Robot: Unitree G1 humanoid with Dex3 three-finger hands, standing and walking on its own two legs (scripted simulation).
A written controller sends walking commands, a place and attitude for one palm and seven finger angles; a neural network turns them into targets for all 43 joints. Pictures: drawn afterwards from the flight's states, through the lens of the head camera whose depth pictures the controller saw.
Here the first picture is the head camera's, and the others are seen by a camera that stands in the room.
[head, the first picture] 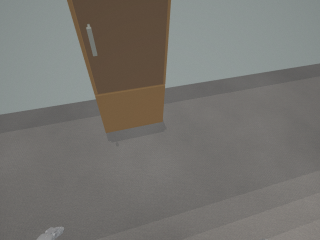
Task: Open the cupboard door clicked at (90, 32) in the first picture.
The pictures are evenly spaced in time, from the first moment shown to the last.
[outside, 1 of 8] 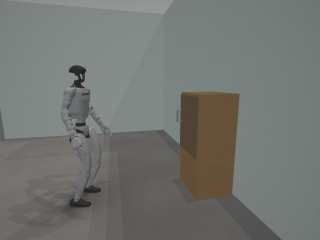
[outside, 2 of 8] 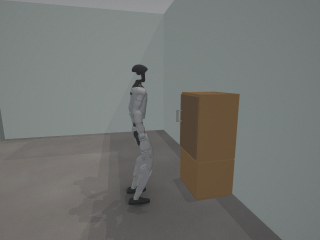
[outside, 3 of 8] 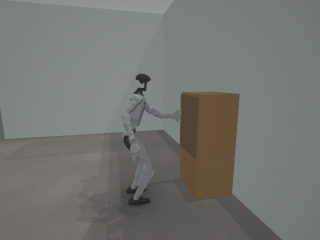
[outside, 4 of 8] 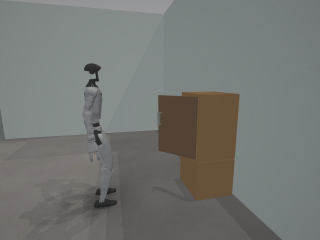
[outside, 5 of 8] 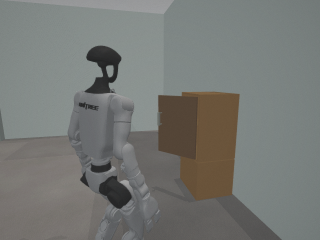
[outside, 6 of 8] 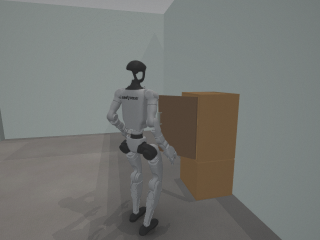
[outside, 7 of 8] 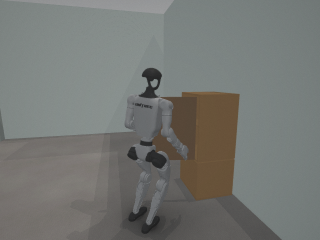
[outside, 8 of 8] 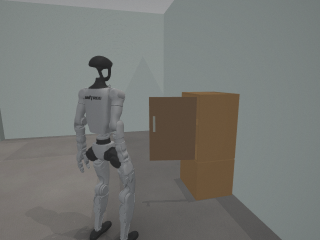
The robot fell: no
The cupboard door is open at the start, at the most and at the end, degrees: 0 81 79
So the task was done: yes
